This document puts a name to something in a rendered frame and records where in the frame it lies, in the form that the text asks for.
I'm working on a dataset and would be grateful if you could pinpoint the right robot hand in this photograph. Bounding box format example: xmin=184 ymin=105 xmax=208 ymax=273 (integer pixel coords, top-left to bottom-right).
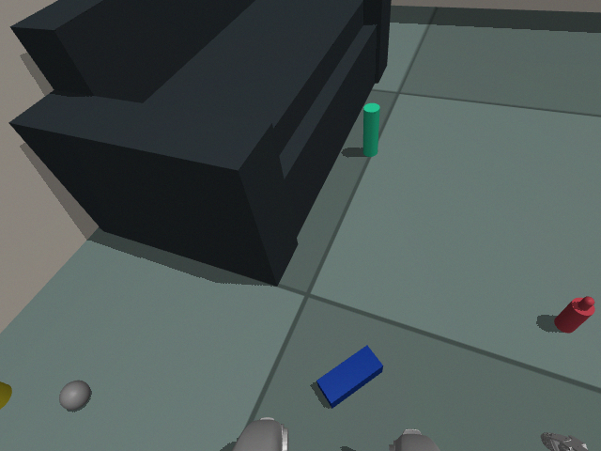
xmin=541 ymin=432 xmax=589 ymax=451

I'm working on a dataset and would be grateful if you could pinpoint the sofa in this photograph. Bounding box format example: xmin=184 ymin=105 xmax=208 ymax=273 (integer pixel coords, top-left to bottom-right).
xmin=9 ymin=0 xmax=392 ymax=287

